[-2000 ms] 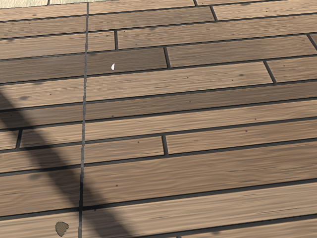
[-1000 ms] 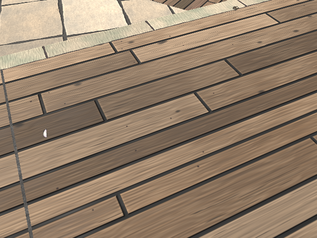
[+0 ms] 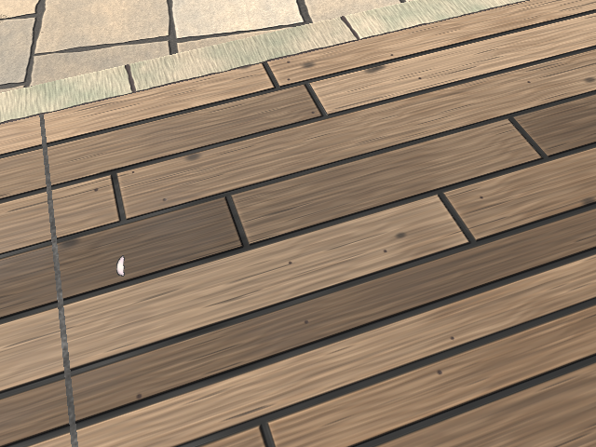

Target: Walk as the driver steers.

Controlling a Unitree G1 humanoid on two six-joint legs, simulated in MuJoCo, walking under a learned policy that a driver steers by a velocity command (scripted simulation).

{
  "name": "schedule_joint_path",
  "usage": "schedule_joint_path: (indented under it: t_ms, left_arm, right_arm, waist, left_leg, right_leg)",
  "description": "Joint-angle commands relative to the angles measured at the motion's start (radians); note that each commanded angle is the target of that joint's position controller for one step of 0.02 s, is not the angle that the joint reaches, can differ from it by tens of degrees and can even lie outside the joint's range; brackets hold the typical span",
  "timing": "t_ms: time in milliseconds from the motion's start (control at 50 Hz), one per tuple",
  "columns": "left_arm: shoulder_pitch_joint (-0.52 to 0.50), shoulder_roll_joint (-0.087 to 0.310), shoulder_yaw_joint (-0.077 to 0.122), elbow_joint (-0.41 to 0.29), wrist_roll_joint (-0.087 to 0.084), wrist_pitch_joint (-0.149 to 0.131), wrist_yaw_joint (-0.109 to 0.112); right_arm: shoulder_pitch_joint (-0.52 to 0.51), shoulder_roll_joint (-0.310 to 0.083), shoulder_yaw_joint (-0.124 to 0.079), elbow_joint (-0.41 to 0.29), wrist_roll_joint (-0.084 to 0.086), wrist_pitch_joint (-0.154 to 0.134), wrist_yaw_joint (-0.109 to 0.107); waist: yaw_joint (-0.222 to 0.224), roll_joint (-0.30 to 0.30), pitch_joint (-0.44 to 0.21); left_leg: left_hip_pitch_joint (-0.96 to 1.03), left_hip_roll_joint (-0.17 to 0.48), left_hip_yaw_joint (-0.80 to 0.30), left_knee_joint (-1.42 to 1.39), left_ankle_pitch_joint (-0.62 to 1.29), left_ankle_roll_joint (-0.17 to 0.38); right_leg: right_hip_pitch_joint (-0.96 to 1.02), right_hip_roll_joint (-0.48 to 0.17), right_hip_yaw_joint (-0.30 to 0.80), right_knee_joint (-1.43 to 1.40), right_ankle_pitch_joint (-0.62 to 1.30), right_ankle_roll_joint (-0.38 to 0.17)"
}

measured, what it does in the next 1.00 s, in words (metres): steps on the spot, turning left: left foot, then right foot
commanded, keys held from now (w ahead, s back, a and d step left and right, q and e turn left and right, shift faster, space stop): q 0.70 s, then no key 0.02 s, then w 0.28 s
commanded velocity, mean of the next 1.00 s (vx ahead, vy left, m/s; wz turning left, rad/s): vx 0.07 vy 0.00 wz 0.46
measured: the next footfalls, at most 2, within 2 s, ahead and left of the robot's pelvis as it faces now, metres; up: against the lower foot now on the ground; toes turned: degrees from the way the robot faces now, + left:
left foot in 0.28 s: +0.01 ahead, +0.11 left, +0.00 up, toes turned +13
right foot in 0.82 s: +0.09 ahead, -0.06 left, +0.00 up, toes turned +30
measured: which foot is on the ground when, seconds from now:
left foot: up 0.00-0.26, down 0.28-0.80, up 0.82-1.00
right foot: down 0.00-0.28, up 0.30-0.80, down 0.82-1.00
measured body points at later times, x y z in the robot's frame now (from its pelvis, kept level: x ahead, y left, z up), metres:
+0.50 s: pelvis -0.01 +0.04 +0.01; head +0.01 +0.07 +0.46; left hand +0.02 +0.32 -0.13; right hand +0.12 -0.21 -0.11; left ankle -0.03 +0.11 -0.73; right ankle +0.04 -0.10 -0.66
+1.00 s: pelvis +0.04 +0.01 +0.02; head +0.07 -0.01 +0.47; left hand -0.04 +0.27 -0.10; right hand +0.26 -0.18 -0.12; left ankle -0.01 +0.14 -0.66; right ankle +0.05 -0.08 -0.73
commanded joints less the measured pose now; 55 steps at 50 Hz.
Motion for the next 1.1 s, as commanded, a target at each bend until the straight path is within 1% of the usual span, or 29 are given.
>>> schedule_joint_path:
  t_ms: [20,80,140,200,240,260,280,300,320,340,360,380,400,420,460,560,640,720,760,780,800,820,840,860,880,900,940,1000,1100]
  left_arm:
    - [0.037,0.107,0.023,-0.047,0.012,-0.001,0.015]
    - [0.031,0.135,0.031,-0.062,0.017,0.004,0.015]
    - [0.024,0.163,0.041,-0.078,0.017,0.016,0.012]
    - [0.019,0.189,0.052,-0.089,0.017,0.029,0.01]
    - [0.002,0.206,0.06,-0.099,0.013,0.04,0.01]
    - [-0.005,0.207,0.063,-0.102,0.011,0.047,0.008]
    - [0.032,0.189,0.067,-0.091,0.017,0.058,0.001]
    - [0.077,0.119,0.056,-0.101,0.018,0.07,-0.011]
    - [-0.043,0.112,0.049,-0.173,0.01,0.072,0.002]
    - [-0.083,0.127,0.049,-0.181,0.008,0.071,-0.002]
    - [-0.051,0.124,0.051,-0.168,0.001,0.067,-0.013]
    - [-0.022,0.131,0.054,-0.151,0.004,0.058,-0.02]
    - [-0.001,0.145,0.059,-0.139,0.02,0.054,-0.025]
    - [0.017,0.145,0.061,-0.133,0.026,0.053,-0.029]
    - [0.007,0.134,0.059,-0.147,0.017,0.056,-0.027]
    - [-0.055,0.133,0.051,-0.196,0.006,0.063,-0.017]
    - [-0.071,0.136,0.043,-0.227,-0.001,0.059,-0.015]
    - [-0.041,0.145,0.038,-0.247,-0.01,0.051,-0.012]
    - [0.012,0.139,0.033,-0.244,-0.006,0.042,-0.016]
    - [0.054,0.124,0.029,-0.235,-0.002,0.037,-0.017]
    - [0.088,0.126,0.029,-0.225,0.005,0.029,-0.013]
    - [0.139,0.193,0.038,-0.226,0.021,0.02,-0.005]
    - [0.141,0.319,0.064,-0.232,0.033,0.016,-0.008]
    - [0.116,0.294,0.065,-0.219,0.041,0.015,-0.014]
    - [0.067,0.221,0.048,-0.221,0.025,0.007,-0.022]
    - [0.037,0.188,0.04,-0.222,0.014,-0.003,-0.03]
    - [0.071,0.168,0.036,-0.205,0.009,-0.024,-0.034]
    - [0.167,0.172,0.044,-0.158,0.003,-0.047,-0.046]
    - [0.27,0.164,0.046,-0.11,0.003,-0.056,-0.051]
  right_arm:
    - [0.138,-0.036,-0.021,-0.016,0.0,0.029,0.001]
    - [0.076,-0.045,-0.024,-0.06,-0.002,0.052,0.001]
    - [0.024,-0.065,-0.027,-0.11,0.002,0.063,0.011]
    - [0.02,-0.079,-0.033,-0.142,0.008,0.062,0.024]
    - [0.058,-0.082,-0.037,-0.15,0.01,0.058,0.033]
    - [0.095,-0.084,-0.039,-0.145,0.008,0.052,0.035]
    - [0.109,-0.102,-0.044,-0.146,0.005,0.042,0.036]
    - [0.093,-0.182,-0.057,-0.179,-0.003,0.032,0.026]
    - [0.101,-0.285,-0.08,-0.188,-0.005,0.029,0.008]
    - [0.09,-0.236,-0.073,-0.178,-0.007,0.027,-0.011]
    - [0.023,-0.22,-0.069,-0.197,0.003,0.024,-0.015]
    - [-0.034,-0.222,-0.07,-0.222,0.003,0.024,-0.01]
    - [-0.051,-0.214,-0.069,-0.241,0.013,0.017,-0.007]
    - [-0.044,-0.192,-0.064,-0.247,0.018,0.012,0.0]
    - [0.006,-0.188,-0.066,-0.242,0.024,0.002,0.006]
    - [0.089,-0.215,-0.078,-0.236,0.018,0.003,-0.003]
    - [0.077,-0.245,-0.088,-0.257,0.012,0.011,0.002]
    - [0.018,-0.259,-0.092,-0.282,0.008,0.017,0.012]
    - [-0.007,-0.25,-0.091,-0.285,0.008,0.022,0.016]
    - [-0.041,-0.241,-0.088,-0.29,0.01,0.027,0.017]
    - [-0.053,-0.207,-0.078,-0.296,0.013,0.026,0.015]
    - [-0.026,-0.116,-0.054,-0.309,0.013,0.019,0.012]
    - [-0.043,-0.137,-0.054,-0.326,0.007,0.007,0.008]
    - [-0.054,-0.197,-0.065,-0.329,-0.011,-0.003,0.012]
    - [-0.035,-0.214,-0.07,-0.302,-0.008,-0.01,0.024]
    - [-0.005,-0.209,-0.068,-0.278,-0.007,-0.016,0.036]
    - [0.004,-0.198,-0.065,-0.253,-0.022,-0.022,0.056]
    - [-0.078,-0.171,-0.053,-0.269,-0.015,-0.027,0.069]
    - [-0.236,-0.133,-0.031,-0.307,-0.012,-0.033,0.077]
  waist:
    - [-0.021,-0.086,-0.117]
    - [-0.008,-0.123,-0.123]
    - [0.007,-0.135,-0.143]
    - [0.011,-0.128,-0.153]
    - [-0.007,-0.11,-0.149]
    - [-0.024,-0.081,-0.133]
    - [-0.024,0.013,-0.095]
    - [-0.003,0.252,-0.056]
    - [-0.039,0.299,0.037]
    - [-0.008,0.131,0.052]
    - [0.032,0.086,0.03]
    - [0.053,0.062,-0.005]
    - [0.053,0.065,-0.042]
    - [0.052,0.053,-0.09]
    - [0.035,0.037,-0.126]
    - [-0.016,0.085,-0.123]
    - [-0.027,0.086,-0.134]
    - [-0.011,0.098,-0.153]
    - [0.012,0.094,-0.181]
    - [0.051,0.079,-0.164]
    - [0.076,0.031,-0.137]
    - [0.078,-0.185,-0.143]
    - [0.084,-0.257,-0.076]
    - [0.048,-0.189,-0.009]
    - [0.014,-0.144,0.025]
    - [-0.007,-0.14,0.026]
    - [0.006,-0.157,-0.007]
    - [0.036,-0.137,-0.01]
    - [0.092,-0.138,0.006]
  left_leg:
    - [0.017,0.02,0.013,-0.008,0.025,-0.024]
    - [-0.005,0.037,0.033,-0.129,0.032,-0.021]
    - [0.022,0.041,0.058,-0.227,0.047,-0.009]
    - [0.067,0.035,0.078,-0.317,0.035,0.012]
    - [0.144,0.026,0.093,-0.441,0.067,0.04]
    - [0.209,0.016,0.088,-0.557,0.121,0.058]
    - [0.243,0.045,-0.008,-0.715,0.157,0.077]
    - [0.248,0.279,-0.361,-0.916,0.091,0.128]
    - [0.089,0.405,-0.567,-0.985,0.196,0.24]
    - [0.063,0.336,-0.453,-0.948,0.233,0.231]
    - [0.06,0.271,-0.365,-0.916,0.257,0.203]
    - [0.107,0.223,-0.316,-0.895,0.324,0.182]
    - [0.16,0.203,-0.287,-0.867,0.44,0.184]
    - [0.207,0.192,-0.271,-0.842,0.551,0.191]
    - [0.282,0.195,-0.276,-0.81,0.67,0.202]
    - [0.38,0.201,-0.348,-0.78,0.707,0.226]
    - [0.34,0.199,-0.401,-0.755,0.72,0.238]
    - [0.273,0.181,-0.447,-0.729,0.758,0.214]
    - [0.197,0.142,-0.458,-0.74,0.46,0.189]
    - [0.105,0.101,-0.451,-0.734,0.246,0.16]
    - [-0.022,0.042,-0.426,-0.696,0.027,0.118]
    - [-0.165,-0.069,-0.286,-0.454,-0.155,0.063]
    - [-0.328,-0.198,-0.176,-0.271,-0.108,0.043]
    - [-0.318,-0.11,-0.222,-0.177,-0.019,0.047]
    - [-0.299,-0.085,-0.22,-0.152,0.06,0.039]
    - [-0.28,-0.073,-0.198,-0.147,0.122,0.021]
    - [-0.267,-0.06,-0.143,-0.108,0.201,0.0]
    - [-0.343,-0.013,-0.091,-0.124,0.271,-0.019]
    - [-0.364,0.05,0.009,-0.305,0.32,-0.051]
  right_leg:
    - [0.018,-0.286,0.194,-0.211,0.185,-0.153]
    - [0.019,-0.303,0.181,-0.231,-0.002,-0.15]
    - [0.026,-0.331,0.169,-0.241,-0.11,-0.143]
    - [0.032,-0.361,0.156,-0.226,-0.166,-0.122]
    - [0.007,-0.364,0.129,-0.191,-0.208,-0.08]
    - [-0.037,-0.349,0.09,-0.138,-0.234,-0.038]
    - [-0.096,-0.307,0.03,-0.013,-0.296,0.026]
    - [-0.252,-0.174,-0.076,0.27,-0.44,0.111]
    - [-0.351,-0.035,0.039,0.4,-0.469,0.136]
    - [-0.307,-0.07,0.133,0.51,-0.372,0.136]
    - [-0.292,-0.064,0.155,0.53,-0.28,0.13]
    - [-0.291,-0.053,0.163,0.552,-0.221,0.123]
    - [-0.298,-0.045,0.161,0.588,-0.191,0.119]
    - [-0.288,-0.041,0.164,0.617,-0.186,0.12]
    - [-0.304,-0.042,0.173,0.631,-0.189,0.13]
    - [-0.33,-0.04,0.188,0.49,-0.236,0.153]
    - [-0.246,-0.022,0.197,0.394,-0.277,0.143]
    - [-0.112,0.003,0.195,0.287,-0.289,0.122]
    - [0.033,0.016,0.176,0.164,-0.286,0.103]
    - [0.154,0.024,0.157,0.029,-0.225,0.093]
    - [0.284,-0.004,0.186,-0.096,-0.207,0.079]
    - [0.388,-0.234,0.463,-0.243,-0.465,0.039]
    - [0.322,-0.408,0.793,-0.366,-0.663,-0.05]
    - [0.215,-0.413,0.814,-0.375,-0.709,-0.103]
    - [0.189,-0.352,0.716,-0.369,-0.66,-0.088]
    - [0.199,-0.288,0.607,-0.368,-0.553,-0.058]
    - [0.239,-0.225,0.477,-0.361,-0.375,-0.047]
    - [0.319,-0.225,0.426,-0.362,-0.244,-0.071]
    - [0.365,-0.228,0.365,-0.367,-0.088,-0.094]
Velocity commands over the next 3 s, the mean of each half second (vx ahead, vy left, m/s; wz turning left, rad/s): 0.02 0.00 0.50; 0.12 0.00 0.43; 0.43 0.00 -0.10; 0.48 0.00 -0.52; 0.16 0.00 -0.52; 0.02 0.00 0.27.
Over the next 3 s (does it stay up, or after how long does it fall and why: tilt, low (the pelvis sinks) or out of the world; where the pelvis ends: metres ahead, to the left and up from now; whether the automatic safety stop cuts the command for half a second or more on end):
stays up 0.65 0.27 0.01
